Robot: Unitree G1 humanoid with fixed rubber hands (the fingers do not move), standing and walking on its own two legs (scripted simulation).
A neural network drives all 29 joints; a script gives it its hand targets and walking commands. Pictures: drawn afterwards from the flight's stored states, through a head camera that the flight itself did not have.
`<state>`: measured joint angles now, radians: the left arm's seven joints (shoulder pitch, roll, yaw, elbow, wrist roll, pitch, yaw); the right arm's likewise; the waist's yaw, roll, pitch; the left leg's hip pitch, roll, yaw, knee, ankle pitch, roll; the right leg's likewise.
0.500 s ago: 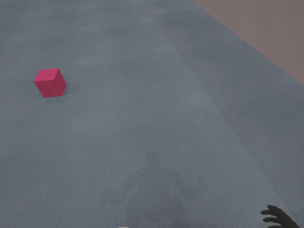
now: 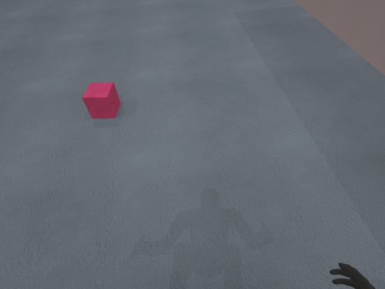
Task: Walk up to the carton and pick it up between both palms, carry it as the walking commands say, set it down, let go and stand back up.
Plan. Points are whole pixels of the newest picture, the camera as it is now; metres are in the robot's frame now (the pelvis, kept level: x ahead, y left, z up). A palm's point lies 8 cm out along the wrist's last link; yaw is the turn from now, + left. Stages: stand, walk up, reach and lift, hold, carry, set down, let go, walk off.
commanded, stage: walk up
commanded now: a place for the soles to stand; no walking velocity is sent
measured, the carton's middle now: (102, 100) +1.57 +0.73 -0.66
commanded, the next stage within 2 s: none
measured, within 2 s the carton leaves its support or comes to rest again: neither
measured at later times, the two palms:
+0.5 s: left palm (18, 247) +0.25 +0.43 -0.08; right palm (297, 224) +0.27 -0.23 -0.09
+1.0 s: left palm out of the picture +0.35 +0.55 -0.08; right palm (234, 167) +0.44 -0.11 -0.07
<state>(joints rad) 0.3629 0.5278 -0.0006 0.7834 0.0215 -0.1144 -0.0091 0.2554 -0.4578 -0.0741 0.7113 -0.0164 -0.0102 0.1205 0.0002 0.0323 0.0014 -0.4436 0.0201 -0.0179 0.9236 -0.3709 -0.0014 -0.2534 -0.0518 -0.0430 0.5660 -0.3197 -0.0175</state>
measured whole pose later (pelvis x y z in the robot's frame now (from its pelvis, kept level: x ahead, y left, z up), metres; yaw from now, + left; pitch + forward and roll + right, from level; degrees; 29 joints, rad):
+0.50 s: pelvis +0.18 +0.09 -0.01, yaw +7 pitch +1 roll +1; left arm 0.23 0.51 0.00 0.78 0.02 -0.12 -0.03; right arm 0.39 -0.45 -0.07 0.71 0.00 -0.05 0.08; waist 0.00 -0.02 0.00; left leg -0.28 -0.05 -0.04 0.71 -0.39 0.03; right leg -0.43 -0.03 -0.06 0.60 -0.17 -0.01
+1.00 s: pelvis +0.32 +0.20 +0.00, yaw +13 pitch +0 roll +0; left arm 0.23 0.50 0.00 0.78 0.02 -0.10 -0.05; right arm 0.41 -0.45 -0.07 0.71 -0.01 -0.07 0.07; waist 0.00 -0.02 0.00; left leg -0.35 0.00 -0.02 0.62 -0.28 0.02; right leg -0.45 -0.07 -0.07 0.88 -0.43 0.00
